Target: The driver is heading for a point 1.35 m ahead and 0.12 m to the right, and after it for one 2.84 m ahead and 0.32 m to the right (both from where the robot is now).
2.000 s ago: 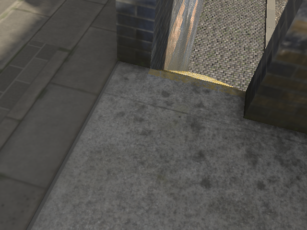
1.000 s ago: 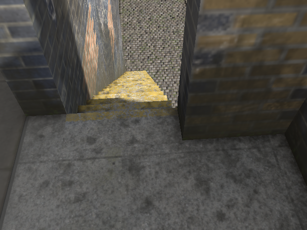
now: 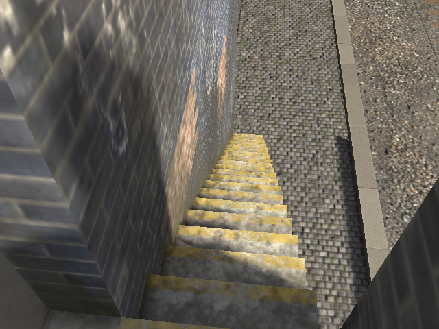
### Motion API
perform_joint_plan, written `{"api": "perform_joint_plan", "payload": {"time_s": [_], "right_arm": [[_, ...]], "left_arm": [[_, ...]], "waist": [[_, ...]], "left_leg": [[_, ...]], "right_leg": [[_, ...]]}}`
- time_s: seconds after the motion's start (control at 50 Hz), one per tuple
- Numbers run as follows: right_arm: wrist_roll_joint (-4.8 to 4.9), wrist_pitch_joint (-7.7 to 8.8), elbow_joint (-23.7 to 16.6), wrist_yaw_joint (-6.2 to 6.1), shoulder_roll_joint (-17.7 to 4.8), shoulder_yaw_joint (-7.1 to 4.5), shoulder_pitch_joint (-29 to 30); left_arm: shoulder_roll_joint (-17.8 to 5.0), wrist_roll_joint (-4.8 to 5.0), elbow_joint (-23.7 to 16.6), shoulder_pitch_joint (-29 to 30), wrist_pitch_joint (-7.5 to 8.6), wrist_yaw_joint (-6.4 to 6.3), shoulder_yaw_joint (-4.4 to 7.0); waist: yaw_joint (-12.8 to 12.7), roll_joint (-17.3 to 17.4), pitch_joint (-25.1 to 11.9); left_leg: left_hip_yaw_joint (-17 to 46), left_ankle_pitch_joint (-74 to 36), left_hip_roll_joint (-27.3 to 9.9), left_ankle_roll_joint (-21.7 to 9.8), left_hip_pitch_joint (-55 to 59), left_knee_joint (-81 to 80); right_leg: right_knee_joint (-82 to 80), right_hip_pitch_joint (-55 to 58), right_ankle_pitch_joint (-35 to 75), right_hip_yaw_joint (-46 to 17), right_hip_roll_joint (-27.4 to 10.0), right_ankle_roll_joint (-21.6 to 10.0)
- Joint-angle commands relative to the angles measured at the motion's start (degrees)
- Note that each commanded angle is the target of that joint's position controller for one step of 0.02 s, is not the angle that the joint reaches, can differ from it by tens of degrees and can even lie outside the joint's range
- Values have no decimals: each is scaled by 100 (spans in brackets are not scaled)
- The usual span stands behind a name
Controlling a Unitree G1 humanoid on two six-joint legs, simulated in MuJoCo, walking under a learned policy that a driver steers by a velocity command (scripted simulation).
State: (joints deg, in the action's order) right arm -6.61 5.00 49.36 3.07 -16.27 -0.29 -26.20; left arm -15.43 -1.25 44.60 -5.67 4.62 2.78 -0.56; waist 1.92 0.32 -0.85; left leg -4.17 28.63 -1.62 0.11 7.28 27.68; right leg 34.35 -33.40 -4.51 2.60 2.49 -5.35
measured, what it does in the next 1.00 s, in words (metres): walks ahead, turning right: left foot, then right foot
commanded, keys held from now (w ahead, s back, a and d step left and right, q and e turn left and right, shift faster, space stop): w+e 0.28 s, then w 0.72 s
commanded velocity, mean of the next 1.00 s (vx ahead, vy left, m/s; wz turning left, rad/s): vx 0.38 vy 0.00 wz -0.26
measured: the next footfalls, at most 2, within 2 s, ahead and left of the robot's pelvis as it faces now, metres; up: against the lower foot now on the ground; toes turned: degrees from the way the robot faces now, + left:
left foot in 0.40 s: +0.39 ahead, +0.08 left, +0.00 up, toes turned -12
right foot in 0.78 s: +0.36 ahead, -0.14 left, +0.00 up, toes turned -25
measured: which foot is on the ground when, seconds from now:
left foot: down 0.00-0.00, up 0.02-0.38, down 0.40-0.80, up 0.82-1.00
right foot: down 0.00-0.42, up 0.44-0.76, down 0.78-1.00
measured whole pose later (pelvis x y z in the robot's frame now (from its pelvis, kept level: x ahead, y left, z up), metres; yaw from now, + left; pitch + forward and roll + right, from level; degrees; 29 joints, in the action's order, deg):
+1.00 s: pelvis +0.36 -0.04 +0.02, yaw -16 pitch +2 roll +0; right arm 0.3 -3.7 54.3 -0.8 -10.7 0.3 -20.6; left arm -10.0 0.8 52.1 -18.0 1.2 1.0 -1.2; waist 2.9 2.9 -0.3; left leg 2.7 22.2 -1.6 2.4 -26.6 56.4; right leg 35.3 -18.2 -18.8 9.1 -2.9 -1.9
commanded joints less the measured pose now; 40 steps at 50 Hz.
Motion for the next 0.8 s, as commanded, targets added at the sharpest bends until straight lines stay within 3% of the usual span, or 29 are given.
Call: {"api": "perform_joint_plan", "payload": {"time_s": [0.02,0.04,0.06,0.08,0.1,0.14,0.18,0.2,0.24,0.26,0.32,0.34,0.36,0.38,0.4,0.42,0.44,0.46,0.48,0.5,0.52,0.54,0.6,0.66,0.7,0.72,0.76,0.78,0.8], "right_arm": [[72,125,-722,234,-413,87,-19],[365,80,-1059,190,-223,93,821],[391,85,-1027,19,-552,60,1093],[225,113,-988,-158,-600,111,599],[155,46,-1074,-251,-391,207,629],[167,-116,-1123,-322,-322,296,343],[234,-119,-1033,-281,-627,248,282],[235,-97,-1098,-281,-454,355,389],[249,-99,-1137,-261,-290,479,723],[248,-84,-1247,-250,-453,436,979],[247,21,-1240,-192,-246,554,1182],[316,19,-1272,-189,-252,555,1340],[281,59,-740,-71,-85,519,-17],[355,66,-593,-46,-273,437,-222],[356,138,-599,-69,-766,310,-196],[448,120,-556,-26,-1171,184,-669],[349,-25,-434,89,-1437,2,-1301],[343,-6,-321,-34,-1319,-47,-1300],[378,-8,-425,-89,-990,1,-756],[363,23,-653,-103,-428,165,-100],[381,55,-674,-123,-80,272,251],[402,100,-746,-180,-35,289,489],[439,199,-738,-257,-398,147,609],[321,95,-765,-181,-833,-82,623],[228,52,-766,-67,-809,-121,773],[8,35,-759,18,-994,-152,1122],[172,48,-774,117,-665,-29,1475],[751,-243,-379,-242,-742,-250,492],[578,198,-1310,18,-312,2,1472]], "left_arm": [[-1010,-73,727,-4007,46,-165,369],[-1027,-205,900,-3839,213,-156,423],[-1047,-202,545,-2564,257,-79,433],[-680,-157,207,-1541,227,-96,309],[-397,-142,119,-1048,250,-65,202],[-453,-149,-233,-345,241,25,203],[-809,-317,-490,-43,326,63,321],[-912,-441,-545,26,357,46,328],[-906,-360,-593,-67,375,7,355],[-940,-321,-600,-344,353,35,389],[-778,-350,-648,-836,195,113,405],[-694,-276,-596,-911,98,161,400],[-546,-563,-523,-668,59,151,309],[-483,-140,-663,-595,50,156,273],[-625,104,-680,-940,99,189,333],[-389,64,-629,-1498,227,89,279],[-287,-55,-684,-1591,258,52,201],[-439,-233,-650,-1361,227,-33,239],[-485,-265,-534,-1047,174,-232,173],[-406,-247,-551,-867,153,-364,95],[-238,-291,-545,-898,125,-400,-3],[-165,-317,-614,-823,96,-381,-61],[-245,-240,-463,-983,-37,-72,-60],[-217,-251,-415,-596,-140,44,-90],[11,-120,-353,-747,-61,-10,-174],[-121,-134,-291,-983,69,-145,-120],[-247,0,-177,-1449,279,-295,-5],[-439,429,183,-1978,-67,-235,229],[-1792,370,-233,-1673,370,-202,303]], "waist": [[-1746,-1017,-3040],[-1671,-696,-1493],[-1226,-268,-255],[-670,-179,-683],[-359,-138,-428],[71,-156,-294],[31,215,-21],[19,440,17],[-302,74,107],[-505,17,232],[-788,-89,84],[-768,60,168],[-144,-136,-33],[92,276,-227],[64,725,-317],[-7,1326,-1268],[451,2316,-1611],[548,1084,-1202],[544,176,-485],[332,-243,-441],[129,-252,-387],[31,-13,-300],[10,134,-177],[190,429,-174],[97,582,-319],[-34,545,-301],[-383,458,-461],[-272,216,125],[-98,-1547,-1586]], "left_leg": [[420,408,1005,324,-5336,5153],[1250,101,501,-26,-6216,5938],[1334,-392,120,-102,-6019,5739],[1354,-611,-124,-169,-5368,5339],[1260,-620,-368,-72,-4751,5126],[1001,-223,-417,193,-4010,4887],[724,-1035,-446,413,-3673,4258],[531,-1327,-516,509,-3500,3633],[310,-1719,-431,559,-3265,2366],[415,-1924,-392,544,-3518,1884],[385,-2214,-176,319,-3791,1445],[531,-2240,-217,289,-3951,1433],[661,-3280,-356,275,-3015,2607],[266,-3086,-109,110,-2537,1701],[797,-3744,-396,-443,-2175,940],[2016,-4631,-1028,-1634,-505,601],[4017,-4015,-1851,-2702,712,-143],[4858,-1412,-2205,-2517,179,-585],[4785,285,-2139,-2227,-790,-660],[4216,200,-1868,-2067,-1727,-683],[3703,-87,-1642,-1956,-2354,-713],[3288,-491,-1444,-1815,-2857,-730],[1753,-1219,-798,-1357,-3586,-688],[857,-1220,-421,-1149,-3762,-282],[1162,-1956,-736,-1380,-3840,175],[1472,-2267,-1008,-1578,-3834,365],[1659,-2887,-1189,-1483,-3918,823],[698,-5888,-482,-643,-3119,1640],[361,-2236,130,198,-4146,3246]], "right_leg": [[-893,7667,703,-4167,-1875,-2149],[-1065,6535,-756,-3902,-1781,-1256],[-1297,4436,-558,-3471,-1552,-1050],[-1422,3425,381,-3122,-1528,-1194],[-1552,2362,1096,-2643,-1447,-1192],[-1917,863,456,-2166,-1013,-1109],[-1951,43,-141,-1716,-615,-904],[-1859,-161,-467,-1534,-396,-788],[-1781,-190,-1365,-1559,-187,-694],[-1733,74,-1743,-1901,-284,-696],[-1148,974,-1448,-2295,-588,-849],[-906,1209,-1030,-2626,-821,-846],[-97,551,540,-2411,-842,-677],[203,678,1407,-1996,-461,-522],[1163,657,1575,-1976,-224,-391],[2539,6,513,-1242,355,240],[4792,-1722,-3541,-684,969,785],[5867,-2482,-3531,-776,305,835],[6212,-2763,-2902,-918,-201,981],[5694,-2245,-2503,-978,-509,1095],[5284,-1752,-2500,-974,-684,1185],[5221,-1366,-2851,-912,-786,1324],[4083,-390,-2765,-345,-785,1575],[2833,55,-2382,416,-684,1588],[2353,354,-1958,589,-548,1471],[2160,563,-1488,557,-434,1306],[1070,1555,-1062,343,-363,1055],[-339,1916,2726,-355,-856,483],[189,3202,7979,-1232,-1724,-49]]}}
Velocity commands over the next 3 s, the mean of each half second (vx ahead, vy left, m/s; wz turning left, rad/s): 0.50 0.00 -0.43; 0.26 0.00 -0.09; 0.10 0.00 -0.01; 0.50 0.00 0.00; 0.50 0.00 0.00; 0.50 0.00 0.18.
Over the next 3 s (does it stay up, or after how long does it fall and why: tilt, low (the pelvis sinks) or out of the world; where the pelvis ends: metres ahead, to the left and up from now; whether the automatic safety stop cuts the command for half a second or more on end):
stays up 0.78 -0.13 -0.41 its command is cut before an obstacle after 0.8 s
